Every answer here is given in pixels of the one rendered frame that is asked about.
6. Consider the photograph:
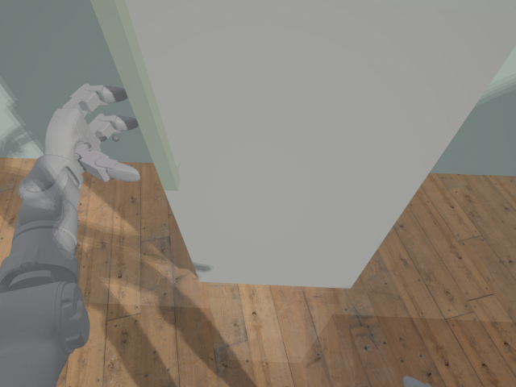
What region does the left robot upper arm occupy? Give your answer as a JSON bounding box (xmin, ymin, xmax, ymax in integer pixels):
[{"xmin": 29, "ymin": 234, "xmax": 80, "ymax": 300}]
[{"xmin": 0, "ymin": 281, "xmax": 89, "ymax": 387}]

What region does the fridge door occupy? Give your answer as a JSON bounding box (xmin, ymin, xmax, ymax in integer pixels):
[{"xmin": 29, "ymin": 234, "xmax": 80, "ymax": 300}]
[{"xmin": 94, "ymin": 0, "xmax": 516, "ymax": 289}]

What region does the handle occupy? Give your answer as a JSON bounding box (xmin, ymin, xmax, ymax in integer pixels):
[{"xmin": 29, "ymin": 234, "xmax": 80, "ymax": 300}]
[{"xmin": 90, "ymin": 0, "xmax": 181, "ymax": 191}]

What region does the left robot hand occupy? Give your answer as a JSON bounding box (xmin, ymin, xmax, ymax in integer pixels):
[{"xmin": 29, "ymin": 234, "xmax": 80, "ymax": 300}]
[{"xmin": 44, "ymin": 83, "xmax": 140, "ymax": 182}]

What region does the robot left forearm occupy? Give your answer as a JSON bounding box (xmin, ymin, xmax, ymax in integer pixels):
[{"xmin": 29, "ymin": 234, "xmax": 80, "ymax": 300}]
[{"xmin": 0, "ymin": 155, "xmax": 84, "ymax": 293}]

